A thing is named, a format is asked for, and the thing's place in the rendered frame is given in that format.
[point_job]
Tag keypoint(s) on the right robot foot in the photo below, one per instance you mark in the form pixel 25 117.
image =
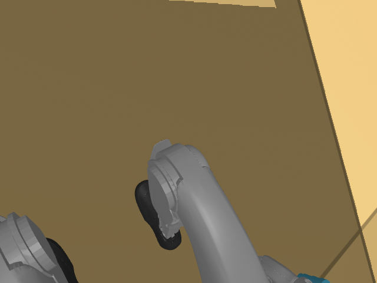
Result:
pixel 142 197

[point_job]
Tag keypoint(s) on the left robot foot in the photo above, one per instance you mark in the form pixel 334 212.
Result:
pixel 63 261

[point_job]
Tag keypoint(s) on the right robot hand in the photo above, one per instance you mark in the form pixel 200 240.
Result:
pixel 276 272

